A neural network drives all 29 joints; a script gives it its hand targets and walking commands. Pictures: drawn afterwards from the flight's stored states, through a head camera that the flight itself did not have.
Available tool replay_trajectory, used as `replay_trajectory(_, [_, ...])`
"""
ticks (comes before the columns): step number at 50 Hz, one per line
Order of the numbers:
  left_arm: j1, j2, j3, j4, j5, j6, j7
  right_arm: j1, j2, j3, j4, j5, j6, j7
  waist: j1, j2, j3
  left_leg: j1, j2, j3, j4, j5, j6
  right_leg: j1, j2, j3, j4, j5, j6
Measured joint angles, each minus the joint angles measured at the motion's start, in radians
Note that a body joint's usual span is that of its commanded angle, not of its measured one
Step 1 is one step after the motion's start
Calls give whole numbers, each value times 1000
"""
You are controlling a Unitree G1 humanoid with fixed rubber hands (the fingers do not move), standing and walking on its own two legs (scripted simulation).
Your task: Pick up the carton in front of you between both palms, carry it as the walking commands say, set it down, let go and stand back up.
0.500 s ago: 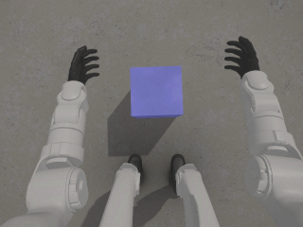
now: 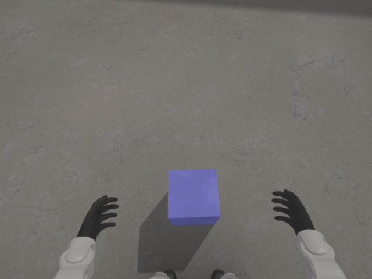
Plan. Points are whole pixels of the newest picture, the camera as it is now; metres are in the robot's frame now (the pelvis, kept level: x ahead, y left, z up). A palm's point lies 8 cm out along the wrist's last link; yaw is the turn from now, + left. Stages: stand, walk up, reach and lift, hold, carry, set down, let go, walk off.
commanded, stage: let go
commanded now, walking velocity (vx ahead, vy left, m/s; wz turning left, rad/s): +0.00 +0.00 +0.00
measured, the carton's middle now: (192, 198) +0.43 +0.01 -0.63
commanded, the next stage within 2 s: stand in 0.64 s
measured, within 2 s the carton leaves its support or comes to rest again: neither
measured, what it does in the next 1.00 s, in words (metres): stands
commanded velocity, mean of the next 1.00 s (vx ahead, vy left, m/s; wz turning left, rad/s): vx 0.00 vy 0.00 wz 0.00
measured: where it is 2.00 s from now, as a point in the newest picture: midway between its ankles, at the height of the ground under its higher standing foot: outside the picture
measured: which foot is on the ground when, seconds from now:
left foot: down 0.00-1.00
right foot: down 0.00-1.00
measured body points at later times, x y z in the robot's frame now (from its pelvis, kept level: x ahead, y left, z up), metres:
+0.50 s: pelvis +0.01 +0.00 +0.02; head +0.02 +0.00 +0.47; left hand +0.18 +0.23 -0.05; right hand +0.18 -0.24 -0.05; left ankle -0.01 +0.12 -0.72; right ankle +0.00 -0.12 -0.72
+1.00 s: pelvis +0.02 +0.00 +0.02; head +0.03 +0.01 +0.47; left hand +0.17 +0.29 -0.08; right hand +0.17 -0.29 -0.07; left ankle -0.01 +0.12 -0.72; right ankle +0.00 -0.12 -0.72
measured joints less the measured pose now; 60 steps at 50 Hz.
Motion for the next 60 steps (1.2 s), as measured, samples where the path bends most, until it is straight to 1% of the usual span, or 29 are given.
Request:
replay_trajectory(8, [210, 19, -43, -67, -15, 5, -11, 229, -7, 46, -86, 15, 5, 9, -5, -1, 64, 323, 4, -4, -145, 26, 0, 321, -3, -1, -140, 23, -4])
replay_trajectory(14, [261, 36, -56, -84, -9, 59, -23, 305, -14, 68, -124, 17, 62, 25, -18, -9, 100, 490, 6, -8, -188, 25, 0, 488, -2, -4, -181, 21, -8])
replay_trajectory(20, [239, 34, -55, -92, 4, 124, -28, 305, -12, 74, -146, 10, 129, 40, -25, -15, 142, 572, 8, -8, -178, 11, -1, 571, 1, -4, -173, 8, -11])
replay_trajectory(24, [229, 28, -52, -100, 14, 150, -28, 297, -9, 73, -156, 4, 156, 43, -25, -16, 166, 598, 9, -7, -170, 5, -1, 597, 1, -3, -165, 2, -11])
replay_trajectory(29, [234, 26, -50, -107, 20, 162, -28, 296, -6, 73, -164, -2, 168, 42, -24, -13, 184, 616, 8, -6, -168, 2, 1, 614, 0, -2, -163, -1, -10])
replay_trajectory(32, [236, 31, -62, -134, 25, 204, -6, 305, -9, 73, -148, 10, 144, 24, -24, -10, 180, 609, 5, -10, -154, -5, 1, 611, -2, -7, -152, -8, -9])
replay_trajectory(35, [223, 61, -69, -57, 28, 147, 38, 300, -34, 85, -59, -9, 102, -14, -17, -12, 123, 548, 3, -9, -120, -20, 1, 550, -2, -7, -119, -23, -5])
replay_trajectory(38, [218, 100, -56, 21, 34, 96, 56, 294, -68, 79, 12, -19, 73, -33, -17, -16, 90, 507, 4, -7, -97, -32, 1, 510, 0, -5, -100, -32, -5])
replay_trajectory(42, [220, 137, -45, 94, 34, 58, 59, 291, -109, 70, 70, -20, 48, -40, -18, -20, 70, 485, 5, -5, -89, -40, 4, 489, 0, -3, -96, -37, -4])
replay_trajectory(47, [218, 155, -48, 157, 34, 36, 64, 280, -136, 67, 114, -20, 32, -47, -21, -24, 61, 485, 3, -3, -96, -42, 8, 490, -2, -1, -106, -38, -1])
replay_trajectory(60, [192, 160, -70, 254, 30, 12, 74, 256, -139, 86, 191, -13, 15, -58, -23, -24, 64, 521, -3, -2, -133, -33, 14, 526, -9, 1, -141, -30, 3])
